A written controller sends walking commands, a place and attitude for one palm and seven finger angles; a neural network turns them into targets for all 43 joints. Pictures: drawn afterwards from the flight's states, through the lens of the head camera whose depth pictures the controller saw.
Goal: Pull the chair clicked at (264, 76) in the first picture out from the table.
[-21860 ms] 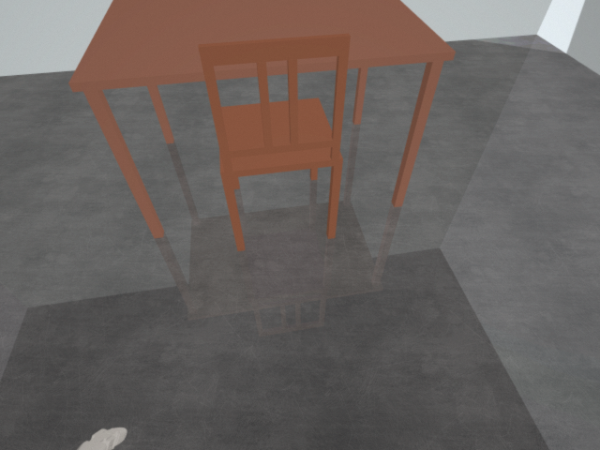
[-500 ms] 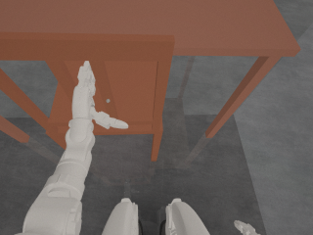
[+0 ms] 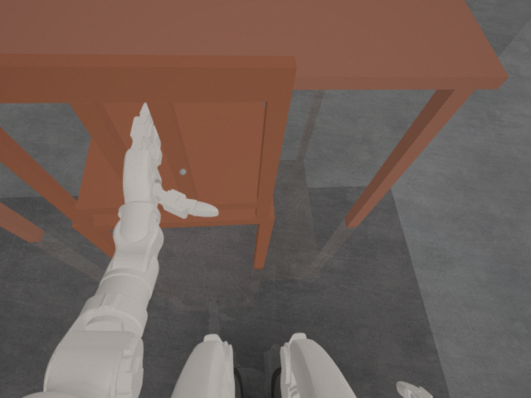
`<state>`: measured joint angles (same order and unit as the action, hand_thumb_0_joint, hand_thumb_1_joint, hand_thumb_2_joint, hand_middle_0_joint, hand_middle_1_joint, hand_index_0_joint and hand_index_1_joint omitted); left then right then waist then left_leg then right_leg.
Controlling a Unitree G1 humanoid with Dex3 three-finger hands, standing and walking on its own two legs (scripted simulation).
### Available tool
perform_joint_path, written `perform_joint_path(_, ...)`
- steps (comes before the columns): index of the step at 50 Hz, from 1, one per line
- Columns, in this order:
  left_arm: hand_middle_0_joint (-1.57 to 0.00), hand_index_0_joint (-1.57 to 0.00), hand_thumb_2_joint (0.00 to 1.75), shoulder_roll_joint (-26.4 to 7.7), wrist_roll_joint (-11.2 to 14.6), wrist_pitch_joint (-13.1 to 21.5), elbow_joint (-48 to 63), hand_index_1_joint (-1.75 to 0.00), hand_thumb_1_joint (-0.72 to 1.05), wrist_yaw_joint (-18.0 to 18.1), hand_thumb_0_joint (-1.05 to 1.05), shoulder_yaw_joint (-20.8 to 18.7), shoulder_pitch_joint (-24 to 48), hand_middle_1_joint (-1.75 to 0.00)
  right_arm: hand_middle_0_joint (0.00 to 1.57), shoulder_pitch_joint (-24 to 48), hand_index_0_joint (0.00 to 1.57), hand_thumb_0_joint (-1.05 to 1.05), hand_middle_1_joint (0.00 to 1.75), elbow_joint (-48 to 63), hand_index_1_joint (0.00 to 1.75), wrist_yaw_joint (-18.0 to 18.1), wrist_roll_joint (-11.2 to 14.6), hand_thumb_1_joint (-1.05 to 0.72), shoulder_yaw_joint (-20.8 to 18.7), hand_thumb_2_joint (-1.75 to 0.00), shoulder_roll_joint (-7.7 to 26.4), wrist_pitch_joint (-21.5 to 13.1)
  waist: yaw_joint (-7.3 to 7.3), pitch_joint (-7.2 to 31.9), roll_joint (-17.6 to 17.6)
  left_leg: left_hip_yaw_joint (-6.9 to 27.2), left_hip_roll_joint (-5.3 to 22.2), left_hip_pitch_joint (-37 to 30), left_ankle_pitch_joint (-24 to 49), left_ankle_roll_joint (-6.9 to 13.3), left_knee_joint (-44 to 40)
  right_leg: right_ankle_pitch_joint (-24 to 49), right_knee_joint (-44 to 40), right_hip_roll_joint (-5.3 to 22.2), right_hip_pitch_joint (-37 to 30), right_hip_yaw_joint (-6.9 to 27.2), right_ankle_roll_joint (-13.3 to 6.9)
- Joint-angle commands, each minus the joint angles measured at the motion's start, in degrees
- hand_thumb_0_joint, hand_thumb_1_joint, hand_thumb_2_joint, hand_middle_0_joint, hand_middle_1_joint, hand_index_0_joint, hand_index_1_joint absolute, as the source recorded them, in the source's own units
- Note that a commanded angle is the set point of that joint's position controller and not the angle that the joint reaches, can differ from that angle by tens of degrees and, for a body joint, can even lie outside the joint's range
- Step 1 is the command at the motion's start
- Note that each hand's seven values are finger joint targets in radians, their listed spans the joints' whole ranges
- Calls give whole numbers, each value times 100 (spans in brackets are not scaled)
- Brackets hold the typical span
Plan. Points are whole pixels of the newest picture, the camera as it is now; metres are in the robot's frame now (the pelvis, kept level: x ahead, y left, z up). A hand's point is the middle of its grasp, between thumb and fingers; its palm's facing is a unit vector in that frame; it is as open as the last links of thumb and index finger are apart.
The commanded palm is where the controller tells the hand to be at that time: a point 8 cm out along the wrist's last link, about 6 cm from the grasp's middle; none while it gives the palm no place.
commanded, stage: hook a spindle and tug to test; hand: left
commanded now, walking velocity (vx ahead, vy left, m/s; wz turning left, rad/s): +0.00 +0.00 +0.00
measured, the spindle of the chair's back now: (122, 162) +0.47 +0.20 +0.01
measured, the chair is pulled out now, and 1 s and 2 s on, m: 0.00 0.00 0.04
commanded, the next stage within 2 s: step backward, pulling the chair out in 1.60 s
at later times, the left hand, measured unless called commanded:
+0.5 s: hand (189, 170) +0.45 +0.10 +0.02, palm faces +0.01 -1.00 -0.03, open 14.9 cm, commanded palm +0.42 +0.15 +0.02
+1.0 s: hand (191, 170) +0.45 +0.10 +0.02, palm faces +0.02 -1.00 -0.04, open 5.3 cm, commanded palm +0.42 +0.15 +0.02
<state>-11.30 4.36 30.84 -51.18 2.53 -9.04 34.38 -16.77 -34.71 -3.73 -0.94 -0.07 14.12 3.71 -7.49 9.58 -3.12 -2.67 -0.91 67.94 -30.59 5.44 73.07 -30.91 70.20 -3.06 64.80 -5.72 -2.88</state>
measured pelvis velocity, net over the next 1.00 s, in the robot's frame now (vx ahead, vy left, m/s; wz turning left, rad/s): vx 0.00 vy -0.01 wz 0.01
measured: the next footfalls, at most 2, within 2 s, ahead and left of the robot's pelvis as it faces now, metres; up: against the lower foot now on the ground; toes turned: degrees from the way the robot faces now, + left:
none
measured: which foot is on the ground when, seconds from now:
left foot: down 0.00-1.00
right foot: down 0.00-1.00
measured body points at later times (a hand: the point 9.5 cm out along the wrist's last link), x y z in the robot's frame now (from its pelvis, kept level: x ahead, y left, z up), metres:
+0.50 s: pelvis +0.00 -0.01 +0.00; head +0.13 +0.01 +0.43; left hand +0.44 +0.15 +0.03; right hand +0.07 -0.26 -0.12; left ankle +0.03 +0.06 -0.62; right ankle +0.02 -0.10 -0.62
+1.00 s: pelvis +0.00 -0.01 +0.00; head +0.14 +0.00 +0.43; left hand +0.44 +0.15 +0.02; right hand +0.07 -0.27 -0.12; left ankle +0.03 +0.06 -0.62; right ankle +0.02 -0.10 -0.62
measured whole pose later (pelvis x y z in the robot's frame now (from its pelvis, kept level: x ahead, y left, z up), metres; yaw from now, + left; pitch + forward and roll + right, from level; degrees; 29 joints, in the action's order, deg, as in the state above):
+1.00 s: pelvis +0.00 -0.01 +0.00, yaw +0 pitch +26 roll -3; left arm -11.1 3.7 30.5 -50.9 3.4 -8.2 34.6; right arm -16.0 -34.6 -3.6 -0.8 -0.2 14.0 4.5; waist -7.1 9.7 -2.9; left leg -2.3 -0.9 67.9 -30.8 4.5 73.1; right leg -31.5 70.8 -3.2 65.0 -6.0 -3.8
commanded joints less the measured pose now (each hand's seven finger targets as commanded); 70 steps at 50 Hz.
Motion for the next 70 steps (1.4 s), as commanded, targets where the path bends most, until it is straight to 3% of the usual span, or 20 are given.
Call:
perform_joint_path(1,-6,-6,30,-642,-193,516,1208,-8,-50,124,0,-16,2354,-8,20,-589,20,0,30,345,30,20,-58,-90,-353,-90,961,-111,-190,2620,-232,1077,215,-2634,1890,-486,-886,1312,-746,49,-396,400,107)
perform_joint_path(5,-6,-6,30,-611,-215,468,1117,-8,-50,221,0,-73,2319,-8,20,-588,20,0,30,364,30,15,-65,-90,-358,-90,957,-72,-156,2789,-259,1092,209,-2673,1996,-497,-882,1404,-710,59,-459,391,110)
perform_joint_path(9,-13,-13,30,-620,-173,343,1192,-30,-50,250,0,-126,2071,-30,20,-566,20,0,30,430,30,3,-53,-90,-358,-90,949,4,-103,2922,-126,1037,206,-2681,2249,-491,-878,1672,-737,43,-688,411,117)
perform_joint_path(13,-20,-20,30,-600,-168,301,1243,-52,-50,235,0,-64,2060,-52,20,-542,20,0,30,454,30,6,-37,-90,-333,-90,914,39,-154,2756,18,909,157,-2409,2113,-422,-864,1742,-813,38,-910,460,123)
perform_joint_path(14,-22,-22,30,-680,-159,317,1269,-57,-50,230,0,-144,1948,-57,20,-536,20,0,30,466,30,11,-28,-90,-335,-90,908,38,-93,2739,27,855,139,-2330,2055,-412,-862,1735,-838,33,-1000,494,121)
perform_joint_path(16,-25,-25,30,-469,-154,350,1309,-68,-50,196,0,82,2111,-68,20,-511,20,0,30,463,30,16,-29,-90,-322,-90,878,32,-188,2610,2,856,140,-2315,1975,-393,-859,1702,-868,36,-935,500,128)
perform_joint_path(20,-32,-32,30,-551,-120,446,1497,-90,-50,167,0,31,2018,-90,20,-521,20,0,30,424,30,24,-33,-90,-350,-90,891,-14,-119,2807,-172,853,152,-2517,2155,-430,-840,1804,-840,43,-951,505,109)
perform_joint_path(23,-38,-38,37,-397,-144,385,1300,-107,-33,155,0,171,1956,-107,20,-511,20,0,30,403,30,2,-32,-90,-337,-90,883,-2,-153,2590,-267,874,152,-2480,2059,-439,-853,1679,-838,44,-771,466,102)
perform_joint_path(25,-41,-41,42,-384,-173,337,1167,-118,-22,169,0,199,1996,-118,20,-521,20,0,30,390,30,4,-33,-90,-330,-90,884,15,-199,2451,-127,849,125,-2298,1916,-409,-852,1623,-871,41,-820,486,111)
perform_joint_path(27,-45,-45,47,-559,-158,349,1225,-129,-11,212,0,7,1943,-129,20,-526,20,0,30,437,30,16,-37,-90,-328,-90,900,13,-126,2585,-35,821,106,-2213,1896,-391,-846,1657,-854,44,-975,515,111)
perform_joint_path(30,-50,-50,54,-512,-124,408,1435,-145,6,248,0,14,2036,-145,20,-486,20,0,30,470,30,17,-42,-90,-333,-90,864,-10,-109,2753,-50,773,93,-2237,1950,-385,-820,1778,-851,56,-1116,553,125)
perform_joint_path(33,-50,-50,61,-467,-169,420,1366,-145,23,229,0,94,1853,-145,20,-484,20,0,30,480,30,-4,-35,-90,-331,-90,862,-13,-84,2752,-139,787,102,-2283,2043,-401,-820,1848,-829,51,-1092,554,113)
perform_joint_path(36,-50,-50,68,-467,-176,414,1320,-145,40,196,0,140,2054,-145,20,-496,20,0,30,445,30,10,-32,-90,-336,-90,863,-15,-203,2630,138,726,86,-2037,1840,-345,-762,1809,-898,54,-1189,607,147)
perform_joint_path(38,-50,-50,73,-446,-171,404,1273,-145,51,165,0,132,1875,-145,20,-490,20,0,30,474,30,10,-23,-90,-338,-90,862,-26,-120,2681,1,723,76,-2094,1899,-356,-785,1844,-875,56,-1197,610,132)
perform_joint_path(45,-50,-50,90,-634,-91,354,1144,-145,90,105,0,-49,2033,-145,20,-519,20,0,30,427,30,42,-11,-90,-315,-90,865,-51,-146,2577,109,661,45,-1824,1750,-330,-751,1801,-931,66,-1334,663,148)
perform_joint_path(47,-50,-50,90,-508,-106,377,1235,-145,90,75,0,95,2137,-145,20,-528,20,0,30,441,30,50,-12,-90,-320,-90,850,-69,-185,2668,-44,679,49,-1971,1866,-332,-736,1888,-888,70,-1251,646,141)
perform_joint_path(49,-50,-50,90,-716,-61,386,1310,-145,90,80,0,-136,1969,-145,20,-528,20,0,30,429,30,48,-18,-90,-331,-90,868,-69,-83,2824,-68,658,56,-2048,2001,-352,-735,1998,-875,67,-1358,650,134)
perform_joint_path(52,-50,-50,90,-532,7,365,1548,-145,90,40,0,-9,1464,-145,20,-461,20,0,30,551,30,23,-3,-90,-332,-90,844,-69,7,3026,-60,649,64,-2231,2257,-360,-788,2249,-856,60,-1513,628,132)
perform_joint_path(61,-50,-50,90,-591,48,308,2033,-145,90,22,0,-29,615,-145,20,-386,20,0,30,684,30,-12,31,-90,-326,-90,802,-52,144,2736,133,527,51,-1992,2284,-340,-878,2550,-945,63,-1926,698,143)
perform_joint_path(70,-50,-50,90,-389,119,252,2405,-145,90,-38,0,171,108,-145,20,-296,20,0,30,706,30,-3,53,-90,-354,-90,816,-78,173,2589,-40,615,118,-2360,2594,-405,-875,2542,-864,77,-1565,579,121)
